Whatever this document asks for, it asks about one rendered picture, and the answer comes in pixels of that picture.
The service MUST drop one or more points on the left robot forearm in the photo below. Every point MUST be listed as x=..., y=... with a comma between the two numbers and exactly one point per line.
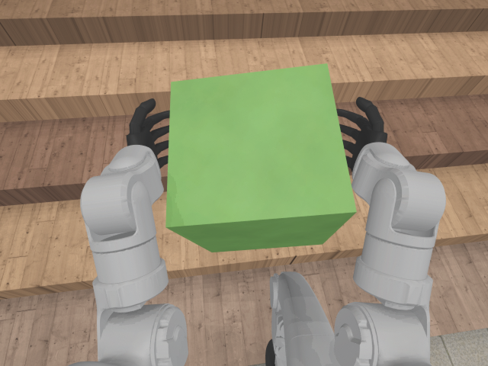
x=117, y=209

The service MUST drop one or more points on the right robot forearm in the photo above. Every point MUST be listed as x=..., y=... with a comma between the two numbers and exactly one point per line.
x=405, y=210

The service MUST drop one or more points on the robot right upper arm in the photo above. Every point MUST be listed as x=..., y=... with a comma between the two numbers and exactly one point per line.
x=371, y=334

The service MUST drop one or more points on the left robot hand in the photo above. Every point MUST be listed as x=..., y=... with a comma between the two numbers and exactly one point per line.
x=140, y=127

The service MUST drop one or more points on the robot left upper arm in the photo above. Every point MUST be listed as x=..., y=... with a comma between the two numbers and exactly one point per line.
x=155, y=335

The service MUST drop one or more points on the carton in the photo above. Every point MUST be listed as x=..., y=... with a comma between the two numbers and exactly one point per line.
x=257, y=161

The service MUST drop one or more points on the robot right thigh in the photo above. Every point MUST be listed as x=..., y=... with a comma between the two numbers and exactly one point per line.
x=309, y=339

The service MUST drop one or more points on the right robot hand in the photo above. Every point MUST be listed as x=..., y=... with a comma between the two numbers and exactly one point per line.
x=372, y=129

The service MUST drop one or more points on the right robot shin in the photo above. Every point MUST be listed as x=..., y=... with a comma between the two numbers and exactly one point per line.
x=277, y=332

